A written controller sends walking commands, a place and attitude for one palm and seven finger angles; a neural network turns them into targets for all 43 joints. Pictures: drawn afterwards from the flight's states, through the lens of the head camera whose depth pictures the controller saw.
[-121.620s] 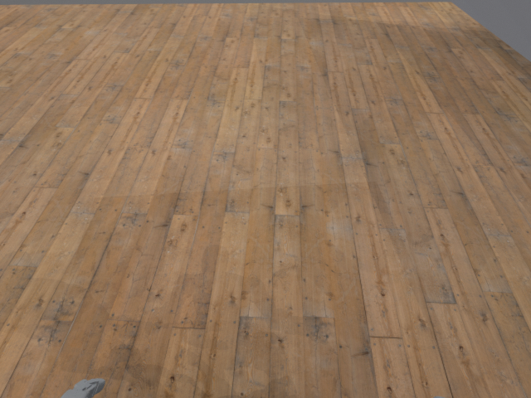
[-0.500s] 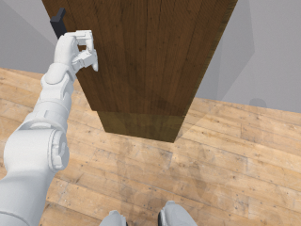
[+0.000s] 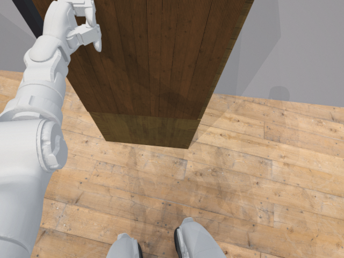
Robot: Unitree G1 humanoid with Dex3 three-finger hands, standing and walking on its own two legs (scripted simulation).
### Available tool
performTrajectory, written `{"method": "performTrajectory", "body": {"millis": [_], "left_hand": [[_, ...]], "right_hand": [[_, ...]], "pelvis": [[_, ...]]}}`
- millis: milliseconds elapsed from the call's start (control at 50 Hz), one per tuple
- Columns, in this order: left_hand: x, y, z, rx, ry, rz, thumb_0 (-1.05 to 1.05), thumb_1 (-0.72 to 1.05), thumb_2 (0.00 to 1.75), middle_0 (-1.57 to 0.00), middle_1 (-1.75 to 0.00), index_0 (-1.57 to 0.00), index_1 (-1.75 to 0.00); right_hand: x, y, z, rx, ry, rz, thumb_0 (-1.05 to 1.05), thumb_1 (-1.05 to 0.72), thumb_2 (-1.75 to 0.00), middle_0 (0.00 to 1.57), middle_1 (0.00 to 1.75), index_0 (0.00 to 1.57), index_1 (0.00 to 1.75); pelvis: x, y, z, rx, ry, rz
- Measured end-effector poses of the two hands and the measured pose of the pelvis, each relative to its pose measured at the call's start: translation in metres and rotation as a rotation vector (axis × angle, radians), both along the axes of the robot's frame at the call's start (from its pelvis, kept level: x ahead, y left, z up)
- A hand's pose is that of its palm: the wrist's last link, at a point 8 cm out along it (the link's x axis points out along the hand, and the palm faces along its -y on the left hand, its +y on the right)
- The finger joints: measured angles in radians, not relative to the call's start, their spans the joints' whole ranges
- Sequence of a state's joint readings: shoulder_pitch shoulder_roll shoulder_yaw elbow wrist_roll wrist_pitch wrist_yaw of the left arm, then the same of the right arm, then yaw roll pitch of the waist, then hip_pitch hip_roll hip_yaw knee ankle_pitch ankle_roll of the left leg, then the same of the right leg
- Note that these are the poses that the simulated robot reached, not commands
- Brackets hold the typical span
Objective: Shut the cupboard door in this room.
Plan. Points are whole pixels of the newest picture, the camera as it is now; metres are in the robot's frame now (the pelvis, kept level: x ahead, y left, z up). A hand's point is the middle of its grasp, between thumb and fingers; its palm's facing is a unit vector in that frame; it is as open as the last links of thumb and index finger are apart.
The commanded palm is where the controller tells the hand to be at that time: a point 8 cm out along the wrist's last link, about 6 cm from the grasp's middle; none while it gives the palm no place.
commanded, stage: push the door shut along its arc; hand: left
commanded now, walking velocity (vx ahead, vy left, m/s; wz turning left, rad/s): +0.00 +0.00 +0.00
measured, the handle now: (42, 22) +0.61 +0.16 +0.13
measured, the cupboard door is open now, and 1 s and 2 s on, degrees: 2 0 0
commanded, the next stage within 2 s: pull the fist back off the door in 0.22 s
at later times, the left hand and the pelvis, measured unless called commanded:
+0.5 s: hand (99, 26) +0.58 +0.05 +0.13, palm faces +0.07 -0.99 +0.08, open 2.7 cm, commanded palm +0.58 +0.07 +0.13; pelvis -0.02 +0.00 -0.02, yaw +2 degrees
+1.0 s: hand (117, 39) +0.55 +0.02 +0.12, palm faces +0.10 -1.00 +0.00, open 3.1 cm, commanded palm +0.50 +0.07 +0.13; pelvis +0.01 +0.01 +0.01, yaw -1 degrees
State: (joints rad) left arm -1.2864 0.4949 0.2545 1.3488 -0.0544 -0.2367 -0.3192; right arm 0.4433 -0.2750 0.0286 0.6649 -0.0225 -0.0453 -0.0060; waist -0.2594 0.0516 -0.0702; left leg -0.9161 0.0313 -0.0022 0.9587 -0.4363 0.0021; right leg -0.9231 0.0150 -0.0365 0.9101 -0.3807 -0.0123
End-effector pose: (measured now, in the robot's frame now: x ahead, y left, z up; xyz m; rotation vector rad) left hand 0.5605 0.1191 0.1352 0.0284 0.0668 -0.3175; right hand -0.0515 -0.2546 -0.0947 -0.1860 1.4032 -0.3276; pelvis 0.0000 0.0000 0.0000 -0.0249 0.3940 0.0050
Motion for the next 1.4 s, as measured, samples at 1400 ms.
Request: {"method": "performTrajectory", "body": {"millis": [1400], "left_hand": [[-0.089, -0.034, 0.002, -0.015, -0.091, 0.415, 0.02, 0.90, 0.90, -1.30, -1.50, -1.30, -1.50]], "right_hand": [[0.149, -0.006, 0.009, 0.086, -0.313, 0.175, 0.01, -0.91, -0.90, 0.20, 0.30, 0.20, 0.30]], "pelvis": [[0.025, -0.011, 0.027, 0.026, -0.143, 0.007]]}}
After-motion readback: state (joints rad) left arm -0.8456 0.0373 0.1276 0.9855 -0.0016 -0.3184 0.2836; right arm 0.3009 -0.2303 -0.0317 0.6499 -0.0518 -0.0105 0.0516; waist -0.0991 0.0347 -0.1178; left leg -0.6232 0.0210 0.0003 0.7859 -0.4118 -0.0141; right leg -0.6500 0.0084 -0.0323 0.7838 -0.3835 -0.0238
